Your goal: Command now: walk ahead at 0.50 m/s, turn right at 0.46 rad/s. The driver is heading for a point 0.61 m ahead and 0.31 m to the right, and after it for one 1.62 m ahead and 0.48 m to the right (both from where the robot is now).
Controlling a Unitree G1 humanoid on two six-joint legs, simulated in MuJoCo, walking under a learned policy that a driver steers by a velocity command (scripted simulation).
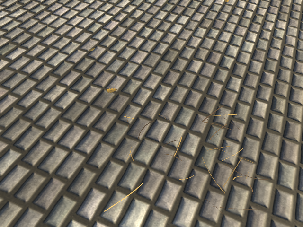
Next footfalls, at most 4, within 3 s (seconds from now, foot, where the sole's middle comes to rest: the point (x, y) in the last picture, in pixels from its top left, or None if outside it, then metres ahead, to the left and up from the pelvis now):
0.34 right None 0.30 -0.10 -0.78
0.74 left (140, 208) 0.64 0.03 -0.78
1.24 right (220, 202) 0.67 -0.35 -0.78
1.78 left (214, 137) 1.07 -0.39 -0.78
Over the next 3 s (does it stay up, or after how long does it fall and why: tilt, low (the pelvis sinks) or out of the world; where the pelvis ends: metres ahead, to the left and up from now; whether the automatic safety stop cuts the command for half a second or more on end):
stays up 1.47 -0.54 0.00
